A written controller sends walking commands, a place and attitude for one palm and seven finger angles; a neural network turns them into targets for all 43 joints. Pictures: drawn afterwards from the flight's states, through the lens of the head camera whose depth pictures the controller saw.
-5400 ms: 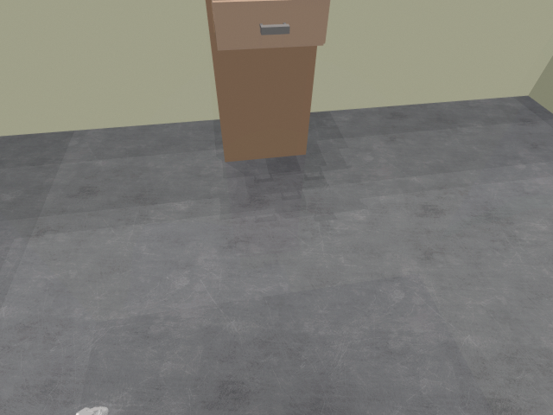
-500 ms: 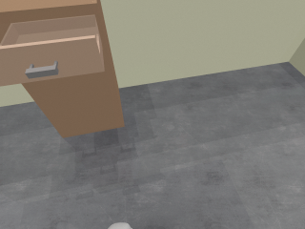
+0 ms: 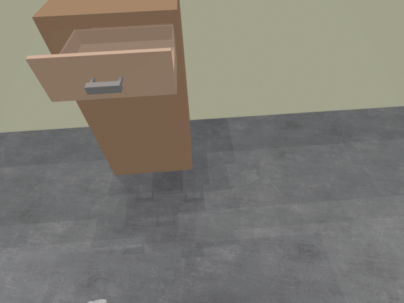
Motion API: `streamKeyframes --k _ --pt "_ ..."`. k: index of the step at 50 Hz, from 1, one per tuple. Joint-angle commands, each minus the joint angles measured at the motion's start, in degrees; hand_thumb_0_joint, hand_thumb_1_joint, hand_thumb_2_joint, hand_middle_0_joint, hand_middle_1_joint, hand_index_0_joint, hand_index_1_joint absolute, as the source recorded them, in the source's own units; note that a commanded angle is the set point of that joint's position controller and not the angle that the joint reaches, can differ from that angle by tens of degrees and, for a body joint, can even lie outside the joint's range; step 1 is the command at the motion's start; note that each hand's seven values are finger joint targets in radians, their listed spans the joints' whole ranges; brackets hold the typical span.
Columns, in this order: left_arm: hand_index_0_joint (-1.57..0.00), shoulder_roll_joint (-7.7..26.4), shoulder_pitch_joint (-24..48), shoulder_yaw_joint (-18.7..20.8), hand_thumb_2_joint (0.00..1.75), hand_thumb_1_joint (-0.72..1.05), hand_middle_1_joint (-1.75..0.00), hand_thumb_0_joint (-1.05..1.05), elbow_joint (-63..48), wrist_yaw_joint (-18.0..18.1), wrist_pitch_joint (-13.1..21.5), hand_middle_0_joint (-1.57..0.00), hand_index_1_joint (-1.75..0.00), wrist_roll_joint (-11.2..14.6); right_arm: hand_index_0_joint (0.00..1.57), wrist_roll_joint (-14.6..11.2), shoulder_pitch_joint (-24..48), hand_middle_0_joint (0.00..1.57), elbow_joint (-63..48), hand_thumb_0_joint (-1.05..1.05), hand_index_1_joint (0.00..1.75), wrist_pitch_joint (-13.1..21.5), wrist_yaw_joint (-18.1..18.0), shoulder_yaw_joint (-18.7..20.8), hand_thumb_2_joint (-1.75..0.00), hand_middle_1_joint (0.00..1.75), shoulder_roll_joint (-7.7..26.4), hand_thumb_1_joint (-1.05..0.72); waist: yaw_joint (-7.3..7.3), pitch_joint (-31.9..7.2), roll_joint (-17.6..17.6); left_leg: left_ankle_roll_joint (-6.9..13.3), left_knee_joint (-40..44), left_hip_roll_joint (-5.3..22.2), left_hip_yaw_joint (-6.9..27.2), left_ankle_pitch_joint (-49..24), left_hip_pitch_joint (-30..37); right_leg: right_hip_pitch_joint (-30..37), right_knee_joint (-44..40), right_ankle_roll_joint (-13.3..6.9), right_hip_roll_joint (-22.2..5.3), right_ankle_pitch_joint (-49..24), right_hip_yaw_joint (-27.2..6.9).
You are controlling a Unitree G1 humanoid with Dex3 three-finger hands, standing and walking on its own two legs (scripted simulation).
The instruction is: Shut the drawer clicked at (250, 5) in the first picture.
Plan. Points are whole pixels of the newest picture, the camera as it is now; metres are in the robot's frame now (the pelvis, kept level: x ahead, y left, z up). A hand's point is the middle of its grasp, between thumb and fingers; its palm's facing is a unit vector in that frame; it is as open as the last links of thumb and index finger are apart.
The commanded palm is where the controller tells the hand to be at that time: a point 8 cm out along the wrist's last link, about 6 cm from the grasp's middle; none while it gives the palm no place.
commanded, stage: take the last steps up to it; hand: left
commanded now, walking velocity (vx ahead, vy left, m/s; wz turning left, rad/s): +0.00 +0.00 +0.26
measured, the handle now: (105, 83) +0.71 +0.35 +0.03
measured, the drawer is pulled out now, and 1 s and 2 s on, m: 0.19 0.19 0.19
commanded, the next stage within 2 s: come to a stop and stand still in 1.20 s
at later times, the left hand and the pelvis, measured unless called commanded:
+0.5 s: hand out of the picture -0.07 +0.23 -0.17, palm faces +0.21 -0.95 -0.21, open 7.4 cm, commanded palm none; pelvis +0.02 +0.05 +0.00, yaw +7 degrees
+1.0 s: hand (125, 237) +0.30 +0.23 -0.16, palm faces +0.10 -0.97 -0.20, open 7.4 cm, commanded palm none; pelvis +0.20 +0.04 -0.01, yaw +6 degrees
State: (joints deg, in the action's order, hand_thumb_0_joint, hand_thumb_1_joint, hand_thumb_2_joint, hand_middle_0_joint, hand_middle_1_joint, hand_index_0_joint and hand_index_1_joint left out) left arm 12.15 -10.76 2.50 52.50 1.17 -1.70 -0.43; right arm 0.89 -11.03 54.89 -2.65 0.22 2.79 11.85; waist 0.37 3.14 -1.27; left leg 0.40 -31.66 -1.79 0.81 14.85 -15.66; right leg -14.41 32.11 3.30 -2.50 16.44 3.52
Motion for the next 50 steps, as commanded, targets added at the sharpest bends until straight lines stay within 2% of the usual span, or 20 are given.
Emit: streamKeyframes --k 1,5,13,17,20,21,22,23,25,27,30,40,42,43,44,45,46,47,49,50 --pt "-0.20 13.3 -7.2 2.9 0.90 0.90 -0.30 0.00 -2.0 1.0 2.3 -0.20 -0.30 -0.8 0.20 -0.2 2.1 0.20 -5.3 0.00 0.30 0.2 -0.3 2.2 -0.90 0.30 6.2 -0.90 -3.33 -4.8 15.8 -1.5 -21.7 1.3 3.0 18.5 -11.0 4.9 -17.4 -12.2 -24.1 -14.7 -20.2" --pt "-0.20 8.3 0.0 2.0 0.90 0.90 -0.30 0.00 -2.8 0.9 2.3 -0.20 -0.30 -0.7 0.20 0.4 -2.6 0.20 -0.6 0.00 0.30 -0.6 0.7 2.5 -0.90 0.30 5.5 -0.90 0.50 0.1 8.6 -2.4 -35.1 3.7 1.7 6.3 -13.4 0.9 -19.5 -9.7 -15.6 0.6 -9.7" --pt "-0.20 8.7 -10.5 2.4 0.90 0.90 -0.30 0.00 3.2 0.2 4.2 -0.20 -0.30 -1.4 0.20 0.7 2.5 0.20 -1.4 0.00 0.30 1.0 1.8 1.7 -0.90 0.30 3.3 -0.90 -4.15 2.1 9.5 -2.9 -17.9 6.4 -3.4 6.9 -14.2 6.8 -24.0 -10.4 -17.8 12.5 -10.3" --pt "-0.20 9.8 -10.7 2.7 0.90 0.90 -0.30 0.00 5.2 -0.2 4.0 -0.20 -0.30 -1.8 0.20 0.4 0.5 0.20 -1.0 0.00 0.30 2.2 1.9 1.1 -0.90 0.30 1.7 -0.90 -3.50 0.2 11.1 -1.6 -6.8 4.9 -6.2 9.2 -5.7 4.6 -22.7 -10.5 -16.9 12.2 -8.2" --pt "-0.20 8.5 -9.3 2.4 0.90 0.90 -0.30 0.00 6.6 -0.6 3.4 -0.20 -0.30 -0.9 0.20 0.3 -7.4 0.20 2.3 0.00 0.30 3.4 1.0 0.6 -0.90 0.30 1.8 -0.90 0.20 -1.5 7.5 -1.3 8.0 2.7 -10.4 1.7 11.0 -3.2 -15.5 -7.0 -11.6 13.9 -1.9" --pt "-0.20 6.4 -8.8 1.9 0.90 0.90 -0.30 0.00 6.3 -0.9 3.0 -0.20 -0.30 -0.7 0.20 0.2 -11.4 0.20 3.6 0.00 0.30 3.8 0.4 1.0 -0.90 0.30 4.2 -0.90 1.99 -1.9 0.9 -0.7 10.7 5.6 -6.6 5.2 18.1 -9.4 -9.2 -5.1 -9.1 14.4 0.6" --pt "-0.20 2.8 -7.2 1.2 0.90 0.90 -0.30 0.00 5.0 -1.2 2.8 -0.20 -0.30 -0.6 0.20 0.7 -16.3 0.20 4.9 0.00 0.30 4.1 -0.2 2.0 -0.90 0.30 8.3 -0.90 4.42 -1.0 -11.3 3.2 16.9 16.5 9.3 15.0 20.5 -17.8 4.2 -2.6 -3.6 13.8 6.1" --pt "-0.20 0.7 -3.7 0.6 0.90 0.90 -0.30 0.00 2.6 -1.3 3.0 -0.20 -0.30 -0.8 0.20 0.9 -20.3 0.20 5.5 0.00 0.30 4.0 -0.8 2.5 -0.90 0.30 12.2 -0.90 5.80 2.4 -14.2 8.0 23.3 24.9 20.5 18.7 18.9 -25.0 16.1 -2.3 -0.7 16.4 6.3" --pt "-0.20 2.5 0.1 1.0 0.90 0.90 -0.30 0.00 2.3 -1.4 2.8 -0.20 -0.30 -1.4 0.20 0.7 -16.8 0.20 5.7 0.00 0.30 4.4 -1.3 1.5 -0.90 0.30 9.2 -0.90 4.51 6.0 -12.9 9.2 25.2 24.3 20.1 20.5 12.6 -27.6 28.3 -3.5 -4.1 11.5 -0.3" --pt "-0.20 2.0 -2.2 1.0 0.90 0.90 -0.30 0.00 4.6 -2.2 3.0 -0.20 -0.30 -1.2 0.20 0.5 -12.4 0.20 4.9 0.00 0.30 5.4 -1.6 0.3 -0.90 0.30 5.3 -0.90 1.92 7.6 -6.0 8.0 24.6 20.2 10.7 7.8 10.9 -25.6 30.3 -2.9 -5.5 3.4 -0.9" --pt "-0.20 1.0 -4.7 0.8 0.90 0.90 -0.30 0.00 6.4 -2.3 2.8 -0.20 -0.30 -1.0 0.20 0.1 -13.4 0.20 6.0 0.00 0.30 6.7 -2.0 -0.1 -0.90 0.30 3.8 -0.90 0.24 4.2 -4.1 7.9 22.0 17.3 3.2 -14.9 14.5 -23.5 29.9 -1.8 -5.0 -1.0 0.2" --pt "-0.20 -0.1 6.9 0.8 0.90 0.90 -0.30 0.00 1.5 -2.4 2.9 -0.20 -0.30 -0.5 0.20 0.7 -17.9 0.20 10.1 0.00 0.30 6.8 -2.3 0.4 -0.90 0.30 3.3 -0.90 1.93 7.0 -5.0 8.1 18.2 18.3 -1.4 -27.2 15.9 -18.5 9.4 -3.7 -3.0 -3.4 2.9" --pt "-0.20 0.2 4.4 1.0 0.90 0.90 -0.30 0.00 2.1 -2.3 3.3 -0.20 -0.30 -0.6 0.20 0.7 -17.6 0.20 10.6 0.00 0.30 6.7 -2.4 0.4 -0.90 0.30 4.3 -0.90 0.33 5.6 -4.8 7.6 13.2 18.0 -2.8 -37.5 14.8 -10.9 5.9 -5.3 -0.3 -2.2 4.9" --pt "-0.20 0.9 -0.6 1.3 0.90 0.90 -0.30 0.00 3.7 -2.2 3.6 -0.20 -0.30 -0.7 0.20 0.5 -16.9 0.20 10.7 0.00 0.30 6.6 -2.4 0.5 -0.90 0.30 4.6 -0.90 -2.01 3.2 -3.9 6.6 7.3 16.8 -4.0 -42.0 13.6 -3.6 3.5 -5.9 1.4 -3.8 6.1" --pt "-0.20 2.7 -9.4 2.0 0.90 0.90 -0.30 0.00 6.3 -2.0 4.2 -0.20 -0.30 -0.9 0.20 0.1 -15.5 0.20 10.3 0.00 0.30 6.6 -2.2 0.6 -0.90 0.30 5.1 -0.90 -6.18 -1.2 -2.6 4.8 -2.7 14.6 -5.8 -40.6 10.5 7.5 -0.4 -6.5 1.9 -7.2 5.6" --pt "-0.20 7.4 -17.3 3.2 0.90 0.90 -0.30 0.00 8.4 -1.4 5.0 -0.20 -0.30 -1.4 0.20 -0.5 -16.3 0.20 9.6 0.00 0.30 6.7 -1.6 0.5 -0.90 0.30 3.3 -0.90 -8.86 -7.6 5.3 2.7 -18.6 10.2 -8.0 -27.1 -0.6 21.8 -2.9 -10.1 -6.7 -9.7 -5.3" --pt "-0.20 13.0 -21.9 4.4 0.90 0.90 -0.30 0.00 9.4 -0.9 5.2 -0.20 -0.30 -0.8 0.20 -1.1 -18.5 0.20 7.9 0.00 0.30 6.9 -1.5 0.1 -0.90 0.30 0.0 -0.90 -8.02 -13.9 16.6 0.4 -38.8 1.6 -7.9 15.8 -12.8 29.1 -10.8 -17.3 -23.7 -17.7 -30.5" --pt "-0.20 13.5 -18.5 4.4 0.90 0.90 -0.30 0.00 8.5 -0.8 4.9 -0.20 -0.30 0.1 0.20 -1.3 -15.0 0.20 7.2 0.00 0.30 6.3 -1.5 0.3 -0.90 0.30 1.3 -0.90 -7.77 -13.1 12.3 1.5 -46.3 4.0 -0.5 17.5 -13.9 22.3 -16.5 -19.1 -24.9 -6.0 -33.4" --pt "-0.20 7.6 -7.3 2.8 0.90 0.90 -0.30 0.00 5.7 -0.3 4.8 -0.20 -0.30 0.0 0.20 -0.2 -9.3 0.20 5.9 0.00 0.30 5.6 -0.9 0.7 -0.90 0.30 0.6 -0.90 -3.82 -1.5 2.9 1.5 -46.8 8.7 1.0 7.4 -16.8 5.9 -20.1 -16.1 -20.7 5.5 -24.3" --pt "-0.20 5.0 -4.0 1.9 0.90 0.90 -0.30 0.00 5.0 -0.1 5.0 -0.20 -0.30 -0.2 0.20 0.2 -10.1 0.20 6.3 0.00 0.30 4.8 -0.7 0.6 -0.90 0.30 -0.6 -0.90 -1.51 0.8 2.5 1.3 -43.8 9.6 0.9 4.3 -14.0 -0.5 -21.4 -14.2 -17.8 4.0 -18.1"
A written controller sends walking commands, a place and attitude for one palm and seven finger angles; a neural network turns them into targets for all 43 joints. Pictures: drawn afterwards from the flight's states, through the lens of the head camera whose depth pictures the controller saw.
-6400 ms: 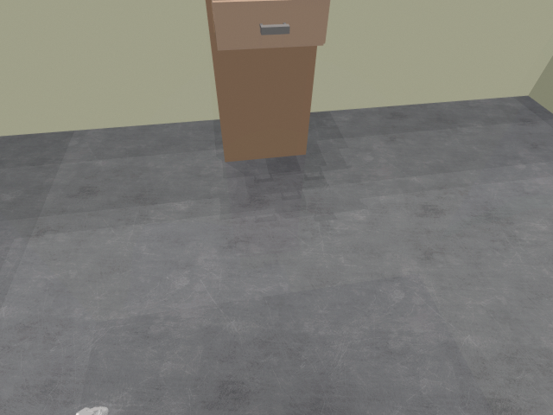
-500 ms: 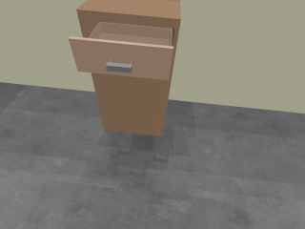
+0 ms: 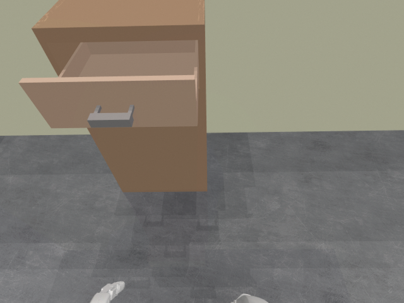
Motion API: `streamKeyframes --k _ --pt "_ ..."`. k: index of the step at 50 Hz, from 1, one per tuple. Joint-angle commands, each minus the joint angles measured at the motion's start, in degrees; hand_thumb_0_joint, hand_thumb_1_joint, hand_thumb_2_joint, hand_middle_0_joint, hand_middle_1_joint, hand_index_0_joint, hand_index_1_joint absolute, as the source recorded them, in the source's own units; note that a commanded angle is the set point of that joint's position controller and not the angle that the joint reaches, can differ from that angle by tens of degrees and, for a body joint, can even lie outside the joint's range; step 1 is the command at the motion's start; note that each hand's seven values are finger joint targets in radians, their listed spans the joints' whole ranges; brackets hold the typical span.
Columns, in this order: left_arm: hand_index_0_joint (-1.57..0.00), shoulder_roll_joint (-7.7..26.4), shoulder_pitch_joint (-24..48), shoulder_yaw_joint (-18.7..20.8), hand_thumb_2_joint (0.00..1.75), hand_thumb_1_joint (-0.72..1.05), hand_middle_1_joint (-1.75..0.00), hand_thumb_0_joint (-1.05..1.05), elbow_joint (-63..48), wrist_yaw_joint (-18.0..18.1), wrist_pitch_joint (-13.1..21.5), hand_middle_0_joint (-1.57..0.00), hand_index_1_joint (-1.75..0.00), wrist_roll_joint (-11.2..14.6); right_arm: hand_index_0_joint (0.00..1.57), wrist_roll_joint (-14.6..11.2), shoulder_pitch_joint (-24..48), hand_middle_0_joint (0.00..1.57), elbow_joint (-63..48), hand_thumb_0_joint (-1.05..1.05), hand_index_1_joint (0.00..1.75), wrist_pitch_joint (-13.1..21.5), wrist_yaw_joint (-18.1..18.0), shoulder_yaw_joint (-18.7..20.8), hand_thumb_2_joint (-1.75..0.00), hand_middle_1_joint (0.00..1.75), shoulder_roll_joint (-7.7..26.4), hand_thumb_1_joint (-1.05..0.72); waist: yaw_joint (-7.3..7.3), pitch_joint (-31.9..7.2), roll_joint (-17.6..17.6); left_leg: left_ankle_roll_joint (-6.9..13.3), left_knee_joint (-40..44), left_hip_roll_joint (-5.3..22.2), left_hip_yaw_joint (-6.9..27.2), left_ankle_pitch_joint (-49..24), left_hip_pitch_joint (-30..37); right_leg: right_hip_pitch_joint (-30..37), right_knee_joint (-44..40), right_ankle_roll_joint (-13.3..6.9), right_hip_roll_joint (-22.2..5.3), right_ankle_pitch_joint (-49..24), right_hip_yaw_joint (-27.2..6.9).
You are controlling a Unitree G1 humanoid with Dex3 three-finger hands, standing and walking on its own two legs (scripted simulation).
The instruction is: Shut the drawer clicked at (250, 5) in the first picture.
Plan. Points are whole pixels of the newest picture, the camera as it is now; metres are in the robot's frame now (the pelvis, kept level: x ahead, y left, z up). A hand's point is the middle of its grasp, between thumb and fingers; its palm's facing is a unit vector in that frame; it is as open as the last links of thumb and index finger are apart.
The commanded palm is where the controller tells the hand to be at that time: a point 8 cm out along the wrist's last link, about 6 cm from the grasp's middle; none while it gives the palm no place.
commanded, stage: take the last steps up to it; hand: left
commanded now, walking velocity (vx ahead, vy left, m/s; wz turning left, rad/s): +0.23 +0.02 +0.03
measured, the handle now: (113, 114) +0.55 +0.25 +0.04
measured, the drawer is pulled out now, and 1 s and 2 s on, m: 0.19 0.19 0.19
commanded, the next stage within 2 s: come to a stop and stand still in 0.20 s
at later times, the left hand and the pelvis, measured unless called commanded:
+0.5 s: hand out of the picture +0.09 +0.19 -0.17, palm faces +0.09 -0.99 -0.15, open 7.4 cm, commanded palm none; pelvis +0.14 +0.03 +0.02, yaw -2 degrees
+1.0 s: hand out of the picture +0.13 +0.14 -0.14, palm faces -0.01 -0.97 -0.25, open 7.4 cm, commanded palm none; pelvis +0.07 -0.04 +0.02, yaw -2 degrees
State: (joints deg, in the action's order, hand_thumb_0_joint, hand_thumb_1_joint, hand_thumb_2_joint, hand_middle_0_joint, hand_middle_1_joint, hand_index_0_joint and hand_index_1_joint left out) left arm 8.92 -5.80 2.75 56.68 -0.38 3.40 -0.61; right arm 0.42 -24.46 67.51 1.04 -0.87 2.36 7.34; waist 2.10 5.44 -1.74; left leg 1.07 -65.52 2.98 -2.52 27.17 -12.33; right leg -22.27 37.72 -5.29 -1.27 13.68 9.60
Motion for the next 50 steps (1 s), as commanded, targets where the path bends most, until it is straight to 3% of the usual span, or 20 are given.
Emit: streamKeyframes --k 1,2,5,14,16,18,19,20,22,23,28,31,38,40,41,42,43,44,47,50 --pt "-0.20 6.2 -7.9 1.0 0.90 0.90 -0.30 0.00 0.7 1.4 0.3 -0.20 -0.30 -0.2 0.20 1.0 1.8 0.20 -5.6 0.00 0.30 0.5 0.5 0.7 -0.90 0.30 3.1 -0.90 -1.74 -0.9 4.3 0.0 -7.0 5.1 3.5 -9.8 -15.2 3.8 -28.1 -4.2 -17.1 2.7 -19.6" --pt "-0.20 5.7 -7.2 0.8 0.90 0.90 -0.30 0.00 0.8 1.4 0.5 -0.20 -0.30 -0.4 0.20 1.1 -0.5 0.20 -5.1 0.00 0.30 -0.1 0.5 0.6 -0.90 0.30 2.7 -0.90 -0.19 -2.0 5.9 -0.8 -4.2 5.2 2.8 -10.5 -14.0 3.1 -28.4 -3.6 -15.9 -0.3 -15.7" --pt "-0.20 5.2 -9.6 0.9 0.90 0.90 -0.30 0.00 1.8 1.4 0.9 -0.20 -0.30 -0.6 0.20 1.3 0.2 0.20 -5.8 0.00 0.30 -0.6 0.7 0.6 -0.90 0.30 2.2 -0.90 0.07 -3.5 5.2 -2.0 5.2 4.6 0.4 -11.2 -13.3 4.9 -27.6 -4.2 -13.4 -8.3 -11.8" --pt "-0.20 7.5 -15.7 0.7 0.90 0.90 -0.30 0.00 5.3 1.1 0.8 -0.20 -0.30 -0.6 0.20 0.6 14.3 0.20 -10.1 0.00 0.30 0.8 1.5 0.0 -0.90 0.30 3.9 -0.90 -3.91 -2.7 8.2 -2.3 26.0 2.2 -1.9 -11.4 -12.8 15.9 -24.1 -4.7 -14.4 -18.9 -12.1" --pt "-0.20 7.0 -15.5 0.5 0.90 0.90 -0.30 0.00 5.8 1.5 0.3 -0.20 -0.30 -0.5 0.20 0.5 14.5 0.20 -9.7 0.00 0.30 1.1 1.0 -0.4 -0.90 0.30 3.6 -0.90 -3.21 -1.9 7.5 -2.4 32.3 1.4 -2.0 -13.6 -7.3 14.7 -20.6 -3.5 -13.2 -24.1 -11.0" --pt "-0.20 4.9 -15.3 -0.5 0.90 0.90 -0.30 0.00 6.4 2.1 -0.6 -0.20 -0.30 0.0 0.20 0.5 9.9 0.20 -7.2 0.00 0.30 1.7 0.2 -0.9 -0.90 0.30 4.8 -0.90 -1.68 -5.5 4.3 -2.2 42.4 2.5 -0.5 -32.7 5.0 12.8 -12.8 1.4 -8.1 -25.5 -7.3" --pt "-0.20 2.8 -17.4 -1.2 0.90 0.90 -0.30 0.00 6.5 2.5 -0.9 -0.20 -0.30 0.2 0.20 0.6 7.9 0.20 -6.6 0.00 0.30 2.0 -0.4 -0.7 -0.90 0.30 7.5 -0.90 -1.93 -9.1 -0.8 0.1 39.7 8.4 3.3 -52.5 12.9 8.8 -10.3 3.9 -5.8 -17.2 -6.5" --pt "-0.20 2.2 -18.8 -1.6 0.90 0.90 -0.30 0.00 6.7 3.0 -1.6 -0.20 -0.30 0.0 0.20 0.3 6.8 0.20 -6.2 0.00 0.30 1.4 -0.6 -0.1 -0.90 0.30 9.8 -0.90 -1.79 -9.0 -3.7 2.6 38.5 13.6 5.9 -63.1 15.5 6.7 -9.1 5.1 -3.9 -3.6 -5.7" --pt "-0.20 4.3 -19.5 -1.3 0.90 0.90 -0.30 0.00 7.2 3.5 -3.2 -0.20 -0.30 0.5 0.20 -0.4 9.0 0.20 -6.0 0.00 0.30 0.5 -1.9 -0.4 -0.90 0.30 10.5 -0.90 -2.10 -8.6 -13.3 7.5 43.2 18.0 10.0 -76.9 12.9 6.9 -0.3 7.6 -2.4 15.5 -5.4" --pt "-0.20 5.4 -18.0 -1.0 0.90 0.90 -0.30 0.00 6.6 3.4 -4.0 -0.20 -0.30 0.2 0.20 -0.3 9.2 0.20 -6.0 0.00 0.30 0.0 -2.4 -0.1 -0.90 0.30 10.7 -0.90 -1.75 -6.4 -11.4 8.6 44.4 18.3 10.0 -77.3 10.7 5.2 5.3 7.4 -2.4 18.7 -7.1" --pt "-0.20 5.1 -15.7 1.2 0.90 0.90 -0.30 0.00 3.4 3.1 -5.7 -0.20 -0.30 -0.4 0.20 0.3 12.4 0.20 -9.1 0.00 0.30 -1.6 -2.7 2.2 -0.90 0.30 11.6 -0.90 -1.72 -9.3 -2.7 10.5 43.9 18.5 7.2 -63.2 9.0 -2.8 25.4 7.7 -1.5 15.7 -10.9" --pt "-0.20 4.2 -15.2 1.8 0.90 0.90 -0.30 0.00 1.3 2.7 -6.4 -0.20 -0.30 -0.4 0.20 0.5 15.4 0.20 -11.2 0.00 0.30 -1.4 -2.2 2.3 -0.90 0.30 10.8 -0.90 -2.83 -10.2 -4.4 9.6 45.3 16.8 4.6 -50.8 4.2 -2.5 27.1 8.1 -1.7 12.4 -11.3" --pt "-0.20 3.6 -13.0 0.8 0.90 0.90 -0.30 0.00 -0.5 2.0 -5.8 -0.20 -0.30 -0.5 0.20 1.2 15.4 0.20 -11.4 0.00 0.30 -2.1 -0.6 3.1 -0.90 0.30 12.1 -0.90 -2.14 -7.2 -10.7 7.0 49.6 14.2 8.2 -16.4 -3.8 7.2 3.1 6.6 -1.3 11.8 -6.0" --pt "-0.20 4.9 -16.7 0.7 0.90 0.90 -0.30 0.00 1.1 2.1 -5.0 -0.20 -0.30 -0.7 0.20 0.7 15.2 0.20 -11.3 0.00 0.30 -2.5 -0.3 3.1 -0.90 0.30 11.2 -0.90 -3.93 -7.2 -5.5 3.4 45.0 10.1 5.8 -10.6 -8.0 15.2 -11.3 6.5 -0.7 2.2 -4.6" --pt "-0.20 7.7 -16.8 0.9 0.90 0.90 -0.30 0.00 0.8 2.3 -4.4 -0.20 -0.30 -1.2 0.20 0.2 14.0 0.20 -11.6 0.00 0.30 -2.7 0.0 2.7 -0.90 0.30 8.5 -0.90 -3.75 -5.2 3.1 0.1 37.8 5.3 2.2 -6.0 -11.4 15.2 -19.9 5.0 -6.0 3.2 -11.4" --pt "-0.20 12.1 -12.9 1.2 0.90 0.90 -0.30 0.00 -0.6 2.4 -4.0 -0.20 -0.30 -1.3 0.20 -0.1 14.1 0.20 -12.9 0.00 0.30 -3.1 0.4 1.7 -0.90 0.30 4.6 -0.90 -2.16 -2.2 14.5 -3.0 30.9 0.4 -1.8 -1.8 -13.2 7.7 -26.7 0.5 -16.5 8.9 -23.9" --pt "-0.20 13.2 -9.3 1.3 0.90 0.90 -0.30 0.00 -2.2 2.4 -4.2 -0.20 -0.30 -1.0 0.20 0.2 16.6 0.20 -13.7 0.00 0.30 -3.7 0.5 1.7 -0.90 0.30 6.1 -0.90 -3.58 -1.1 15.1 -2.4 24.1 0.7 0.9 0.8 -9.2 -1.3 -29.8 -2.8 -19.1 14.5 -25.6" --pt "-0.20 12.8 -6.9 1.5 0.90 0.90 -0.30 0.00 -2.5 2.5 -3.9 -0.20 -0.30 -1.1 0.20 0.6 16.5 0.20 -13.4 0.00 0.30 -4.1 0.4 1.8 -0.90 0.30 6.3 -0.90 -3.02 0.8 17.9 -1.6 19.7 0.5 2.9 -0.2 -9.6 -4.0 -29.7 -3.3 -17.2 14.9 -25.9" --pt "-0.20 9.4 -2.9 0.6 0.90 0.90 -0.30 0.00 -2.4 2.4 -3.8 -0.20 -0.30 -0.8 0.20 0.5 9.7 0.20 -9.3 0.00 0.30 -3.6 0.4 1.5 -0.90 0.30 6.1 -0.90 -0.21 0.8 11.7 -1.7 16.0 -0.1 1.6 -5.5 -6.9 -1.7 -25.1 -2.2 -11.7 6.0 -16.4" --pt "-0.20 8.6 -6.2 0.4 0.90 0.90 -0.30 0.00 -1.0 2.3 -3.5 -0.20 -0.30 -0.6 0.20 0.3 9.0 0.20 -8.2 0.00 0.30 -3.1 0.1 1.0 -0.90 0.30 5.4 -0.90 -1.78 0.4 10.9 -2.2 20.3 0.1 1.0 -4.7 -6.8 3.4 -24.0 -2.7 -11.4 0.9 -15.3"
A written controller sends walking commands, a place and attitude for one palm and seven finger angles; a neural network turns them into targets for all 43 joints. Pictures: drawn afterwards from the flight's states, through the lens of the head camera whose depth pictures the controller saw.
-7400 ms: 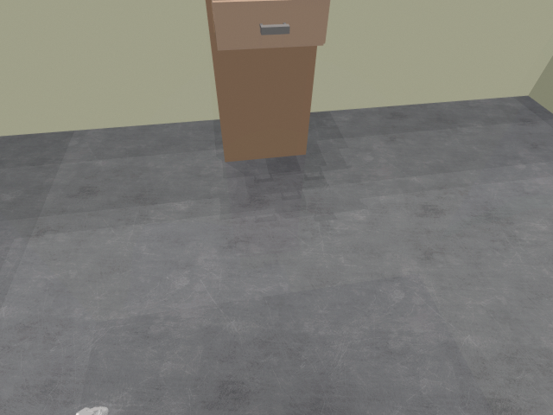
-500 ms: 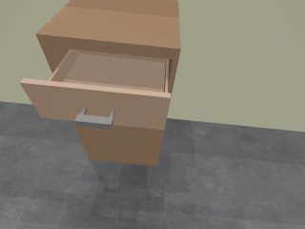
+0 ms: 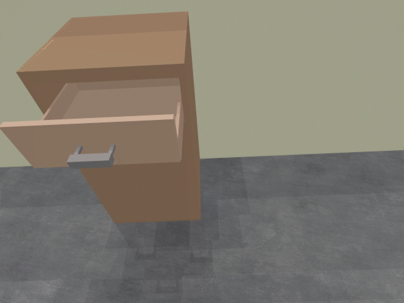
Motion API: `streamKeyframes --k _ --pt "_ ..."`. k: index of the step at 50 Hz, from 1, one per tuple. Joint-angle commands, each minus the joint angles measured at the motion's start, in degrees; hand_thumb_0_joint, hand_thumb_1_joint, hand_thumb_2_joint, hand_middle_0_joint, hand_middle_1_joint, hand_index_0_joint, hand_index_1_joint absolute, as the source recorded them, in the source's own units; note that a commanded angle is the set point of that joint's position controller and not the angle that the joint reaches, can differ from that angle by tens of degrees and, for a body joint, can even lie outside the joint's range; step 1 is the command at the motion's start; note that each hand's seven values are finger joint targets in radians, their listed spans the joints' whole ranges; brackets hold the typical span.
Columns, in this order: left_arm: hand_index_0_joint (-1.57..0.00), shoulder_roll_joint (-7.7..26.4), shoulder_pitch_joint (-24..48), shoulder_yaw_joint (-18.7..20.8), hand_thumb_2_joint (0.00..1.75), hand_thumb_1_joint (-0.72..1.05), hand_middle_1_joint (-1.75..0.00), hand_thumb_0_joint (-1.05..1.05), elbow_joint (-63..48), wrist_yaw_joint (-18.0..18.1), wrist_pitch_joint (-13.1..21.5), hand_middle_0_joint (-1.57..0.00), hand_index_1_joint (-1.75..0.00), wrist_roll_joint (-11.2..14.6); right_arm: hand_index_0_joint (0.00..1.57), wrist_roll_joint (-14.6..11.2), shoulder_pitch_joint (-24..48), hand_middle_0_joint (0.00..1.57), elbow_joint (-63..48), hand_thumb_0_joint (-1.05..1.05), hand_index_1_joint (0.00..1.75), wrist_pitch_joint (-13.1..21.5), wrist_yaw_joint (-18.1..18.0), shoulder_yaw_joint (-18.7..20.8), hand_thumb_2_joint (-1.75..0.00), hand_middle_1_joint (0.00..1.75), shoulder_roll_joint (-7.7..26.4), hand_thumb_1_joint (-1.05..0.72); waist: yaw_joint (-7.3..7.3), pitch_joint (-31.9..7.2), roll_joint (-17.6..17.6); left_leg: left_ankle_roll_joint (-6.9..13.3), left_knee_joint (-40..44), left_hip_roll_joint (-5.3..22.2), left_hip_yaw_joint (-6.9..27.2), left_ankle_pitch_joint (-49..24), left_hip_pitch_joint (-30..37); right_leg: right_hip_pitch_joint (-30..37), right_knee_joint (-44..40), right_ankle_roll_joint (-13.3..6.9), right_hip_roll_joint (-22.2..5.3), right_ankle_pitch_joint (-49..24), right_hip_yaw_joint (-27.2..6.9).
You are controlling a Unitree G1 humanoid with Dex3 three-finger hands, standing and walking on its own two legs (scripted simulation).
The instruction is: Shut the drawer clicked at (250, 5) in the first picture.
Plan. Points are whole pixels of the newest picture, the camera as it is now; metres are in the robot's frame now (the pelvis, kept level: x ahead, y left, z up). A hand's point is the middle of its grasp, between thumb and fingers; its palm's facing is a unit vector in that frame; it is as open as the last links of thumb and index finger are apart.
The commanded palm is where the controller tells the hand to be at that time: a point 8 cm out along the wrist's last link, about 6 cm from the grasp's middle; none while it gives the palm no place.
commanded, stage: come to a stop and stand still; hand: left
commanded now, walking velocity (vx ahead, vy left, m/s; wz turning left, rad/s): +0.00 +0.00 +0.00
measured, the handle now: (93, 154) +0.46 +0.31 +0.02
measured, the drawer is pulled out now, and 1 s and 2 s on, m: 0.19 0.19 0.19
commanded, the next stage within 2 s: look again from close up in 0.44 s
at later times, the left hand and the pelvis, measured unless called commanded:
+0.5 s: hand out of the picture -0.05 +0.14 -0.17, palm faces +0.09 -0.98 -0.17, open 7.4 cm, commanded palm none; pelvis -0.03 -0.02 +0.00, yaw +1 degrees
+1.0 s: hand out of the picture -0.01 +0.20 -0.17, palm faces +0.05 -0.97 -0.22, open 7.4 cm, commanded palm none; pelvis -0.02 +0.02 +0.00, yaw +1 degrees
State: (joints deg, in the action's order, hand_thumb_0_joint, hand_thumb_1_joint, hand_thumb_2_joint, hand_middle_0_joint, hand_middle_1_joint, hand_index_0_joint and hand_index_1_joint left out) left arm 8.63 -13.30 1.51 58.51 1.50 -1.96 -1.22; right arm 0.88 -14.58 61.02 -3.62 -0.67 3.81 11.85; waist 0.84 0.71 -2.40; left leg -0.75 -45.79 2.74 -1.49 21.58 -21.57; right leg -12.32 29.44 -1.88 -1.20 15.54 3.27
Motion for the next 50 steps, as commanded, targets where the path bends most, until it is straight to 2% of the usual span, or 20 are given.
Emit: streamKeyframes --k 1,3,4,5,6,7,8,9,11,15,25,26,27,28,29,31,34,36,40,50 --pt "-0.20 8.5 -0.2 1.8 0.90 0.90 -0.30 0.00 -2.2 0.5 2.0 -0.20 -0.30 0.1 0.20 -0.1 -1.0 0.20 -1.8 0.00 0.30 1.9 -0.4 -0.7 -0.90 0.30 0.5 -0.90 -1.12 4.5 10.6 -0.4 4.6 0.5 -0.1 1.3 2.8 -4.3 -14.7 -6.5 -11.7 -3.8 -10.2" --pt "-0.20 8.4 -1.5 1.9 0.90 0.90 -0.30 0.00 -0.8 0.7 2.1 -0.20 -0.30 0.4 0.20 -0.1 -3.0 0.20 -0.5 0.00 0.30 2.4 -0.9 -1.3 -0.90 0.30 -0.3 -0.90 -1.12 1.7 8.3 -0.5 14.9 0.6 -0.1 -2.1 7.4 -1.3 -12.4 -6.1 -11.4 -6.2 -10.8" --pt "-0.20 8.1 -1.2 1.6 0.90 0.90 -0.30 0.00 -0.1 0.7 2.1 -0.20 -0.30 0.8 0.20 -0.2 -5.0 0.20 0.7 0.00 0.30 2.9 -1.1 -1.7 -0.90 0.30 -0.4 -0.90 -0.34 0.8 6.5 -0.2 21.7 1.0 0.8 -7.6 11.8 -2.3 -10.8 -4.6 -10.5 -6.1 -10.4" --pt "-0.20 6.8 -2.0 1.2 0.90 0.90 -0.30 0.00 0.4 0.5 2.2 -0.20 -0.30 1.1 0.20 -0.2 -5.8 0.20 1.7 0.00 0.30 3.5 -1.2 -1.8 -0.90 0.30 0.4 -0.90 -0.79 0.2 3.2 0.7 24.4 2.6 3.8 -14.0 14.1 -2.5 -9.3 -2.5 -7.7 -5.6 -8.3" --pt "-0.20 5.5 -2.9 0.9 0.90 0.90 -0.30 0.00 0.7 0.4 2.2 -0.20 -0.30 1.3 0.20 0.0 -5.2 0.20 1.9 0.00 0.30 3.9 -1.5 -2.0 -0.90 0.30 1.6 -0.90 -1.82 0.2 -0.1 1.8 25.1 5.3 6.0 -17.9 13.2 -1.4 -8.9 -0.7 -5.3 -6.9 -6.9" --pt "-0.20 5.2 -3.2 0.9 0.90 0.90 -0.30 0.00 1.1 0.3 2.4 -0.20 -0.30 1.3 0.20 0.0 -5.1 0.20 2.1 0.00 0.30 4.1 -1.8 -2.0 -0.90 0.30 2.5 -0.90 -2.06 -0.7 1.3 1.9 24.1 6.0 5.6 -17.6 11.9 0.9 -9.5 0.1 -4.5 -8.7 -6.4" --pt "-0.20 5.4 -2.4 0.9 0.90 0.90 -0.30 0.00 2.1 0.4 2.2 -0.20 -0.30 1.3 0.20 0.0 -4.4 0.20 3.0 0.00 0.30 4.4 -1.8 -2.1 -0.90 0.30 1.6 -0.90 -1.97 -1.7 -3.6 2.0 25.4 5.8 5.8 -18.5 11.0 3.3 -7.9 0.3 -4.7 -10.6 -4.8" --pt "-0.20 5.8 -2.2 0.9 0.90 0.90 -0.30 0.00 2.5 0.4 2.1 -0.20 -0.30 1.4 0.20 -0.1 -4.2 0.20 3.2 0.00 0.30 4.4 -1.8 -2.3 -0.90 0.30 1.2 -0.90 -2.08 -1.3 -4.7 1.7 26.8 5.8 5.5 -16.3 9.3 5.1 -7.7 0.4 -4.4 -9.8 -4.2" --pt "-0.20 5.7 -3.1 0.7 0.90 0.90 -0.30 0.00 3.4 0.4 2.1 -0.20 -0.30 1.2 0.20 -0.2 -3.8 0.20 3.3 0.00 0.30 4.2 -1.7 -2.3 -0.90 0.30 0.8 -0.90 -2.37 0.2 -2.8 1.3 27.8 4.9 4.8 -11.7 8.0 5.8 -9.4 0.4 -4.6 -8.1 -4.9" --pt "-0.20 5.6 -3.4 0.5 0.90 0.90 -0.30 0.00 4.3 0.3 2.0 -0.20 -0.30 1.0 0.20 0.0 -6.2 0.20 4.0 0.00 0.30 3.3 -1.6 -2.4 -0.90 0.30 0.0 -0.90 -1.27 4.9 3.1 0.9 27.9 2.6 2.9 -5.2 8.0 0.9 -14.1 0.5 -5.1 2.6 -7.1" --pt "-0.20 4.0 -6.6 0.4 0.90 0.90 -0.30 0.00 5.2 0.5 2.4 -0.20 -0.30 0.7 0.20 0.0 -8.9 0.20 4.1 0.00 0.30 3.4 -1.6 -2.6 -0.90 0.30 -1.4 -0.90 -0.67 6.0 4.6 1.3 26.9 1.9 2.0 -4.9 9.2 -3.3 -15.7 0.5 -5.1 6.8 -7.8" --pt "-0.20 3.6 -6.8 0.4 0.90 0.90 -0.30 0.00 5.2 0.5 2.5 -0.20 -0.30 0.7 0.20 0.0 -9.0 0.20 3.8 0.00 0.30 3.6 -1.6 -2.7 -0.90 0.30 -1.3 -0.90 -0.65 5.4 3.3 1.3 27.0 1.9 2.0 -5.6 9.2 -3.0 -15.3 0.5 -5.1 5.6 -7.7" --pt "-0.20 5.1 -12.0 -0.2 0.90 0.90 -0.30 0.00 6.5 2.8 4.5 -0.20 -0.30 -0.3 0.20 -0.1 -1.5 0.20 0.4 0.00 0.30 4.9 -0.7 -2.6 -0.90 0.30 1.2 -0.90 -3.52 5.7 2.3 -0.5 15.1 2.3 -1.1 -5.7 4.5 0.3 -11.8 2.7 -8.2 -17.2 -9.8" --pt "-0.20 8.1 -10.4 0.2 0.90 0.90 -0.30 0.00 4.2 2.2 5.0 -0.20 -0.30 0.0 0.20 -0.3 -5.5 0.20 -1.9 0.00 0.30 4.2 -0.6 -2.8 -0.90 0.30 -2.1 -0.90 0.12 -1.8 2.8 0.0 12.1 -0.1 1.1 0.0 6.8 0.6 -13.7 -1.3 -12.5 -7.4 -14.6" --pt "-0.20 7.7 -7.6 0.3 0.90 0.90 -0.30 0.00 3.1 1.9 5.1 -0.20 -0.30 -0.1 0.20 -0.3 -7.3 0.20 -1.5 0.00 0.30 4.3 -0.4 -2.8 -0.90 0.30 -1.9 -0.90 1.06 -2.9 2.5 0.4 12.9 0.4 0.7 -0.9 9.2 -2.9 -14.1 -3.9 -11.7 4.0 -12.9" --pt "-0.20 6.1 -5.5 0.1 0.90 0.90 -0.30 0.00 2.3 1.3 5.1 -0.20 -0.30 0.1 0.20 0.2 -10.0 0.20 -1.1 0.00 0.30 4.7 -0.2 -3.1 -0.90 0.30 -2.1 -0.90 1.88 0.0 1.5 1.0 16.8 0.3 1.3 -6.6 11.4 -7.7 -12.1 -3.6 -8.6 7.0 -9.1" --pt "-0.20 4.2 -6.4 -0.5 0.90 0.90 -0.30 0.00 2.6 0.9 4.3 -0.20 -0.30 0.4 0.20 0.2 -9.5 0.20 -1.8 0.00 0.30 5.2 -0.5 -3.4 -0.90 0.30 -1.0 -0.90 0.49 4.8 -0.4 2.1 22.9 2.2 4.5 -6.8 5.3 -5.6 -8.5 -1.7 -4.8 5.6 -6.7" --pt "-0.20 3.6 -7.2 -0.8 0.90 0.90 -0.30 0.00 2.8 0.6 3.9 -0.20 -0.30 0.5 0.20 0.2 -9.1 0.20 -2.2 0.00 0.30 5.4 -0.7 -3.6 -0.90 0.30 0.0 -0.90 -0.50 6.5 0.6 2.8 26.0 3.0 6.2 -4.7 1.1 -2.2 -6.5 -1.0 -3.8 2.6 -5.1" --pt "-0.20 3.5 -7.5 -1.1 0.90 0.90 -0.30 0.00 3.1 0.5 3.8 -0.20 -0.30 0.6 0.20 0.1 -8.5 0.20 -1.7 0.00 0.30 5.9 -0.9 -3.8 -0.90 0.30 0.8 -0.90 -1.17 6.1 1.3 3.0 27.9 3.1 6.7 -6.2 1.4 1.2 -5.4 -0.7 -3.8 -2.9 -4.6" --pt "-0.20 4.5 -6.1 -1.0 0.90 0.90 -0.30 0.00 2.8 0.5 3.5 -0.20 -0.30 0.7 0.20 0.0 -8.1 0.20 0.5 0.00 0.30 6.0 -1.0 -4.1 -0.90 0.30 1.6 -0.90 -1.25 4.5 2.5 2.9 28.4 3.1 5.7 -10.6 4.8 3.0 -5.3 -0.1 -4.6 -6.5 -4.2"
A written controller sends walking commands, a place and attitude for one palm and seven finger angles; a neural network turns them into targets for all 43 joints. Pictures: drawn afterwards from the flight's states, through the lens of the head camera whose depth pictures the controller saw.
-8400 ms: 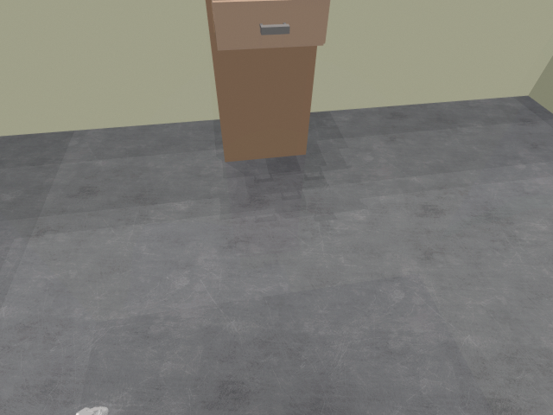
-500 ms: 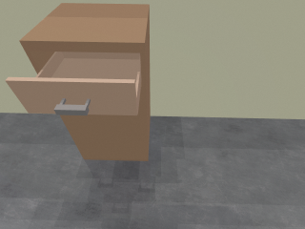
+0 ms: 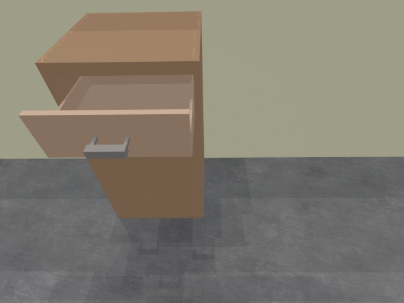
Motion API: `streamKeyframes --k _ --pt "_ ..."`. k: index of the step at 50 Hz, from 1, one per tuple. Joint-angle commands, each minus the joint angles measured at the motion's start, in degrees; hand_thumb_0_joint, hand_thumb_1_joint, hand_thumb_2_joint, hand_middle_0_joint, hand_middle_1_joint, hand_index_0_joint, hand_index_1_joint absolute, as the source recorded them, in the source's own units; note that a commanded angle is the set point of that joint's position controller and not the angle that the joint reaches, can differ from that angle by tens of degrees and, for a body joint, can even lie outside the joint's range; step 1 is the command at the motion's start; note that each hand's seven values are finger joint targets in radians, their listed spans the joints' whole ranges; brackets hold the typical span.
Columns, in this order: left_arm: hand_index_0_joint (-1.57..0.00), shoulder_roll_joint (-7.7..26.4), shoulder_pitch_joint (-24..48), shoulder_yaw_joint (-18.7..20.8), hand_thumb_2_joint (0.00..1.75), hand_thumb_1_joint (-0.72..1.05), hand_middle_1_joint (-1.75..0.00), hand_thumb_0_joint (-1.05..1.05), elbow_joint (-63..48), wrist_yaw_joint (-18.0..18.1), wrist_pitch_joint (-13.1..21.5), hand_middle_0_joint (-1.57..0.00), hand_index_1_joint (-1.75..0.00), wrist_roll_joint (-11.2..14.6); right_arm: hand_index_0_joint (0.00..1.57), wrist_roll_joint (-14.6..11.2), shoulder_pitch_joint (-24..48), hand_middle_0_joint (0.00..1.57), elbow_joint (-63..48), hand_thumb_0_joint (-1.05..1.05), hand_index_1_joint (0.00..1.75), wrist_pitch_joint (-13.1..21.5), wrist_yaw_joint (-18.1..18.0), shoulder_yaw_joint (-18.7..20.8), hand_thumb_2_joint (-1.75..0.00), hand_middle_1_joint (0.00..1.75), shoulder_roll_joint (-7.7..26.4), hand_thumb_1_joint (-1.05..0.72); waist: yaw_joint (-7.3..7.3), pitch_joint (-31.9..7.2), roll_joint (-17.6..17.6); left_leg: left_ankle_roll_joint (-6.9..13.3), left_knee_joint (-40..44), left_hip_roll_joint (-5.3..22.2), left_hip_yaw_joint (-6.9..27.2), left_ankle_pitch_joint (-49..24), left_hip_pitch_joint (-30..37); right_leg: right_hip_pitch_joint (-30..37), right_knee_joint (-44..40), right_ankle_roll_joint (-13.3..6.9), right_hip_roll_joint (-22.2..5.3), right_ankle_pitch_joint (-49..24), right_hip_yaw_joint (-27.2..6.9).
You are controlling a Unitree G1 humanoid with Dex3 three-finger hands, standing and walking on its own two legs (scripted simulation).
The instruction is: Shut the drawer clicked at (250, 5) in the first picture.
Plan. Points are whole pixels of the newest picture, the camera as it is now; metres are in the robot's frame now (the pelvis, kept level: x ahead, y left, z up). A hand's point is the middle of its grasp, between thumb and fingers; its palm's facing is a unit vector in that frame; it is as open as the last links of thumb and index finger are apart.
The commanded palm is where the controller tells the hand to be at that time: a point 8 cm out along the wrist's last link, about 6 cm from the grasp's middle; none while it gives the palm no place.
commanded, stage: look again from close up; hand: left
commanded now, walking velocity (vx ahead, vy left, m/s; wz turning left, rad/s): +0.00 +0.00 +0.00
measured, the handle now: (108, 145) +0.49 +0.28 +0.02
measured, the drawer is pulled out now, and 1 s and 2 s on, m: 0.19 0.19 0.19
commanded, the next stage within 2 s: shuffle to correct the standing spot in 0.04 s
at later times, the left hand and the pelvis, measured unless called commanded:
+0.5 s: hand out of the picture +0.00 +0.18 -0.19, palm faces +0.08 -0.98 -0.16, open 7.4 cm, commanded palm none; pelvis +0.03 +0.01 -0.01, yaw +0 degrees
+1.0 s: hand out of the picture +0.09 +0.26 -0.20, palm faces +0.09 -0.97 -0.20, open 7.4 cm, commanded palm none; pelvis +0.09 +0.07 -0.02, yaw +1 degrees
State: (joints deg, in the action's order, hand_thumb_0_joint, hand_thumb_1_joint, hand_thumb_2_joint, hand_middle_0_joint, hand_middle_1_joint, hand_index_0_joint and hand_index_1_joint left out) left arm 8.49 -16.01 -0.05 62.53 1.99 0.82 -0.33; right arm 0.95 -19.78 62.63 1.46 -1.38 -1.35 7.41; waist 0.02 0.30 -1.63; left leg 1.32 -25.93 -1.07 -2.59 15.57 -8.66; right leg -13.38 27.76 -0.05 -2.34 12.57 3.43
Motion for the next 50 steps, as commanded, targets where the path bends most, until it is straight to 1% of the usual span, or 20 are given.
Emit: streamKeyframes --k 1,10,18,22,25,27,30,31,32,33,34,37,40,42,43,44,45,46,48,50 --pt "-0.20 4.4 -3.6 0.6 0.90 0.90 -0.30 0.00 -1.1 0.1 0.8 -0.20 -0.30 -0.2 0.20 -0.1 -2.6 0.20 -0.9 0.00 0.30 1.0 -0.3 1.1 -0.90 0.30 6.0 -0.90 -0.47 4.6 2.1 0.9 8.1 6.7 6.6 -5.7 -7.5 4.2 -3.8 -2.0 -3.6 -4.6 -4.6" --pt "-0.20 5.0 -4.2 0.8 0.90 0.90 -0.30 0.00 -0.5 0.0 0.7 -0.20 -0.30 -0.6 0.20 0.0 -2.3 0.20 0.8 0.00 0.30 0.1 -0.2 1.0 -0.90 0.30 5.8 -0.90 -0.37 5.6 2.1 0.8 6.8 5.6 4.8 2.6 -6.9 2.7 -4.6 -2.8 -4.0 4.2 -5.6" --pt "-0.20 8.0 -6.8 3.1 0.90 0.90 -0.30 0.00 -2.0 -0.2 0.5 -0.20 -0.30 -0.8 0.20 0.5 -3.2 0.20 -1.2 0.00 0.30 -0.5 0.5 1.4 -0.90 0.30 4.7 -0.90 -0.58 7.3 8.2 0.2 -4.6 1.6 -0.1 6.5 -10.6 -0.7 -10.8 -7.3 -10.6 18.8 -15.0" --pt "-0.20 6.8 -5.2 3.4 0.90 0.90 -0.30 0.00 -2.8 -0.4 0.5 -0.20 -0.30 -0.9 0.20 0.3 -6.0 0.20 -0.5 0.00 0.30 0.4 0.4 1.4 -0.90 0.30 4.8 -0.90 0.51 6.7 1.0 1.0 0.8 3.2 2.1 -0.4 -5.5 -2.5 -2.4 -6.2 -6.9 9.0 -8.2" --pt "-0.20 2.7 -2.9 2.2 0.90 0.90 -0.30 0.00 -3.8 -0.5 0.5 -0.20 -0.30 -1.4 0.20 0.3 -9.9 0.20 0.6 0.00 0.30 0.9 -0.5 2.0 -0.90 0.30 9.0 -0.90 1.37 5.5 -10.9 7.4 5.4 13.4 12.6 -24.8 2.9 -9.7 13.5 -2.3 1.6 11.5 3.7" --pt "-0.20 2.2 -0.3 2.1 0.90 0.90 -0.30 0.00 -4.8 -0.5 0.7 -0.20 -0.30 -1.1 0.20 0.4 -10.2 0.20 0.3 0.00 0.30 0.8 -0.8 1.7 -0.90 0.30 8.3 -0.90 1.54 6.9 -7.8 10.6 4.1 15.1 13.9 -35.6 4.9 -13.2 16.8 -2.6 1.0 19.2 2.8" --pt "-0.20 2.1 -6.3 2.8 0.90 0.90 -0.30 0.00 -3.2 -0.9 1.2 -0.20 -0.30 -0.7 0.20 0.0 -4.4 0.20 -1.4 0.00 0.30 0.8 -0.9 1.7 -0.90 0.30 8.1 -0.90 -2.92 3.9 -3.4 7.3 -3.5 10.1 7.2 -34.0 -2.7 2.6 4.1 -3.8 -0.3 3.6 1.5" --pt "-0.20 4.8 -12.1 3.6 0.90 0.90 -0.30 0.00 -1.6 -0.6 1.9 -0.20 -0.30 -0.9 0.20 -0.5 -2.9 0.20 -2.9 0.00 0.30 1.2 -0.8 1.9 -0.90 0.30 7.4 -0.90 -5.09 1.4 4.1 4.3 -12.0 5.4 2.7 -25.0 -12.4 14.2 1.3 -6.4 -6.8 -9.7 -7.7" --pt "-0.20 9.7 -17.3 4.6 0.90 0.90 -0.30 0.00 -0.3 -0.2 2.2 -0.20 -0.30 -0.9 0.20 -0.5 -1.6 0.20 -4.6 0.00 0.30 1.6 -0.2 1.8 -0.90 0.30 5.6 -0.90 -5.94 -1.2 13.9 1.0 -22.4 0.5 -2.7 -0.9 -23.5 22.9 -5.0 -11.8 -20.2 -23.3 -22.4" --pt "-0.20 10.8 -19.3 4.9 0.90 0.90 -0.30 0.00 0.5 0.1 2.5 -0.20 -0.30 -0.7 0.20 -0.1 2.8 0.20 -5.7 0.00 0.30 1.2 -0.2 2.4 -0.90 0.30 6.2 -0.90 -7.33 1.4 12.2 -0.5 -31.8 0.9 -0.3 18.7 -27.5 20.2 -7.9 -17.2 -26.6 -32.0 -28.2" --pt "-0.20 10.0 -17.0 4.9 0.90 0.90 -0.30 0.00 0.1 0.6 2.3 -0.20 -0.30 -1.1 0.20 0.2 4.9 0.20 -6.2 0.00 0.30 0.5 0.1 2.7 -0.90 0.30 5.9 -0.90 -6.62 4.0 11.0 -0.8 -36.1 3.6 3.3 19.4 -30.1 16.5 -8.4 -17.8 -26.6 -29.5 -26.9" --pt "-0.20 8.7 -6.5 4.7 0.90 0.90 -0.30 0.00 -3.8 0.6 1.9 -0.20 -0.30 -1.6 0.20 0.0 4.3 0.20 -6.6 0.00 0.30 -0.8 1.9 3.3 -0.90 0.30 3.9 -0.90 -1.68 5.8 12.7 -1.2 -31.0 6.4 3.7 11.9 -23.8 4.0 -10.5 -11.9 -20.3 -16.8 -12.1" --pt "-0.20 9.4 -1.2 4.7 0.90 0.90 -0.30 0.00 -6.0 0.1 1.3 -0.20 -0.30 -1.7 0.20 -0.2 1.7 0.20 -5.3 0.00 0.30 -1.0 2.4 3.1 -0.90 0.30 1.5 -0.90 0.77 6.2 11.4 -2.2 -16.1 2.7 -3.1 -0.4 -8.0 -8.5 -9.6 -6.8 -12.8 -6.0 -2.2" --pt "-0.20 8.8 -0.8 4.5 0.90 0.90 -0.30 0.00 -5.9 0.1 0.2 -0.20 -0.30 -1.3 0.20 0.1 -2.7 0.20 -3.2 0.00 0.30 -0.4 1.8 2.8 -0.90 0.30 2.5 -0.90 2.28 4.7 8.6 -3.1 -5.7 2.0 -4.7 -7.7 0.4 -9.8 -3.0 -4.3 -9.1 1.3 -0.2" --pt "-0.20 7.4 -2.6 4.0 0.90 0.90 -0.30 0.00 -5.6 0.1 -0.4 -0.20 -0.30 -1.1 0.20 0.3 -5.0 0.20 -2.5 0.00 0.30 0.0 1.5 3.3 -0.90 0.30 5.4 -0.90 2.42 2.1 0.7 -3.2 -2.3 4.3 -1.8 -10.4 3.6 -8.9 4.2 -3.0 -6.6 4.7 0.6" --pt "-0.20 4.9 -5.0 3.6 0.90 0.90 -0.30 0.00 -5.8 -0.1 -1.1 -0.20 -0.30 -0.5 0.20 0.8 -6.7 0.20 -3.0 0.00 0.30 0.6 1.0 4.0 -0.90 0.30 10.0 -0.90 2.06 0.5 -11.2 0.2 3.6 13.9 10.6 -17.2 1.3 -9.3 11.1 -0.3 -2.0 15.4 3.3" --pt "-0.20 3.6 -7.4 3.2 0.90 0.90 -0.30 0.00 -6.5 0.0 -1.4 -0.20 -0.30 -0.4 0.20 0.7 -6.2 0.20 -4.3 0.00 0.30 0.3 0.6 4.5 -0.90 0.30 13.3 -0.90 1.32 -0.1 -14.0 5.9 9.5 21.4 21.4 -16.3 -4.2 -6.8 17.9 0.5 0.5 23.4 2.1" --pt "-0.20 3.2 -6.5 3.0 0.90 0.90 -0.30 0.00 -6.7 0.0 -1.3 -0.20 -0.30 -0.4 0.20 1.0 -2.6 0.20 -5.2 0.00 0.30 0.2 0.2 4.5 -0.90 0.30 13.6 -0.90 0.68 1.8 -7.8 8.6 10.9 22.2 22.1 -11.8 -7.8 -7.0 19.7 -0.4 0.1 23.2 -0.1" --pt "-0.20 2.6 -5.7 2.7 0.90 0.90 -0.30 0.00 -5.0 -0.3 -1.4 -0.20 -0.30 -0.6 0.20 1.0 3.7 0.20 -5.7 0.00 0.30 0.2 -0.4 4.1 -0.90 0.30 11.6 -0.90 -0.25 1.6 -12.4 8.1 10.2 19.6 17.4 -14.5 -8.2 -6.6 21.6 -0.7 -1.4 19.2 -1.5" --pt "-0.20 2.7 -5.4 2.4 0.90 0.90 -0.30 0.00 -4.5 -0.8 -1.2 -0.20 -0.30 -0.3 0.20 1.0 5.6 0.20 -5.7 0.00 0.30 -0.1 -0.7 3.8 -0.90 0.30 10.0 -0.90 -0.35 0.1 -10.1 7.8 7.5 18.1 13.1 -23.3 -5.5 -5.5 16.5 -0.4 -0.9 16.9 -1.3"
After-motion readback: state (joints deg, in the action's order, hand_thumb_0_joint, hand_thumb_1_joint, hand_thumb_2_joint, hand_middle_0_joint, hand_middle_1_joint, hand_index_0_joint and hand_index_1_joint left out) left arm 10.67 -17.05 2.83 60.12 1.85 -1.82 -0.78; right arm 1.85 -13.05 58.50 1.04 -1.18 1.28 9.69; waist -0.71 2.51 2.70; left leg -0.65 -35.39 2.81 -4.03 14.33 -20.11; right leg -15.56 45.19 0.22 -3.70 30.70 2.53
